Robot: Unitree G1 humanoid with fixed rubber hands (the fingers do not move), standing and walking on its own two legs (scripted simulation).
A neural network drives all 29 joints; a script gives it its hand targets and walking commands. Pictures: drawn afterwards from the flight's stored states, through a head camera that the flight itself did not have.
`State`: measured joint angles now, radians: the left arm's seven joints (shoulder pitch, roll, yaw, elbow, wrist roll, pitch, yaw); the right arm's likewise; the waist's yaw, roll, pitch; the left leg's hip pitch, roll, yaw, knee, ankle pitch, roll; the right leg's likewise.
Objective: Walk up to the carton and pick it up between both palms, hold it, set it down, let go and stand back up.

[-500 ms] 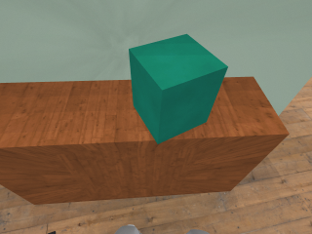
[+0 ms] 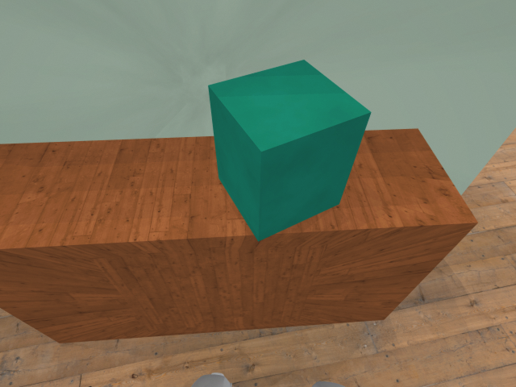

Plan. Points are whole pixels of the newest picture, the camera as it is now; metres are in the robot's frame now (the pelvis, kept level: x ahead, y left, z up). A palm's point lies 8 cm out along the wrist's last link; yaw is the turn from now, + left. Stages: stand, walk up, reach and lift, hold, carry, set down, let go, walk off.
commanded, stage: walk up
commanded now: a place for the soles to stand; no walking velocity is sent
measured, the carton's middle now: (280, 151) +0.54 -0.04 +0.03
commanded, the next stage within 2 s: none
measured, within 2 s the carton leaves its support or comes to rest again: neither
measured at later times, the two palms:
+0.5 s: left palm out of the picture +0.09 +0.29 -0.10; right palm out of the picture +0.07 -0.32 -0.11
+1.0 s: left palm out of the picture +0.08 +0.30 -0.11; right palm out of the picture +0.06 -0.32 -0.10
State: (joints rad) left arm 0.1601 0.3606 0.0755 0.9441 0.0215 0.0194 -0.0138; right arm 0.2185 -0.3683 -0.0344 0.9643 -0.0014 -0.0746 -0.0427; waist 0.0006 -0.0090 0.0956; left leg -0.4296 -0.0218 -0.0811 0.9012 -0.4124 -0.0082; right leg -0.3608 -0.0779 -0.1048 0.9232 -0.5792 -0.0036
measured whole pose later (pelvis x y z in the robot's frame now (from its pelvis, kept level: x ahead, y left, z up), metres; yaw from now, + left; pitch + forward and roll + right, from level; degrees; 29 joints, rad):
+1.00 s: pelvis +0.00 -0.01 +0.00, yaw +0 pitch -3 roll +0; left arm 0.18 0.36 0.08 0.95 0.02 0.01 -0.01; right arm 0.21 -0.37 -0.03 0.99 0.00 -0.06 -0.04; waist 0.00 -0.01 0.10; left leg -0.42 -0.02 -0.08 0.87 -0.38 -0.02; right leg -0.36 -0.07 -0.10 0.89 -0.47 -0.01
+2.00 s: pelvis +0.00 -0.01 +0.01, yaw +0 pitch -3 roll +0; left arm 0.13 0.36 0.06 0.96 0.02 0.01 -0.01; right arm 0.18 -0.36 -0.03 0.99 0.00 -0.06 -0.04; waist 0.00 -0.01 0.10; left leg -0.42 -0.01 -0.08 0.86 -0.40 -0.03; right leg -0.36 -0.07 -0.10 0.86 -0.45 -0.01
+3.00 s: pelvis +0.00 +0.00 +0.00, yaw +0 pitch -3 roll -1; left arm 0.15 0.36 0.06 0.98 0.02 -0.01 -0.01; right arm 0.19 -0.36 -0.03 1.00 0.00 -0.05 -0.04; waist 0.00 -0.01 0.09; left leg -0.41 0.00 -0.08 0.86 -0.37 -0.03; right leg -0.36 -0.07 -0.10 0.86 -0.44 -0.01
